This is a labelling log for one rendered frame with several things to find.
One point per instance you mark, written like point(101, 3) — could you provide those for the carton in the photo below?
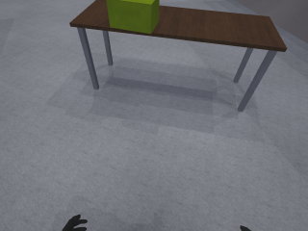
point(134, 15)

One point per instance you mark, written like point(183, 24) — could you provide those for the robot left hand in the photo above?
point(74, 222)

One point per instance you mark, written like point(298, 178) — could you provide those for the table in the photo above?
point(235, 29)

